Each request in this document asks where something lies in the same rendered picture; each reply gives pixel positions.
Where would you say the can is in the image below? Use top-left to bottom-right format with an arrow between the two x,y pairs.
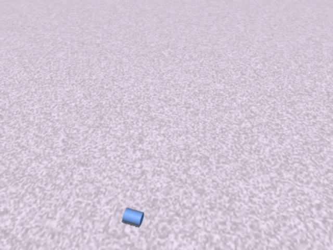
122,208 -> 144,226

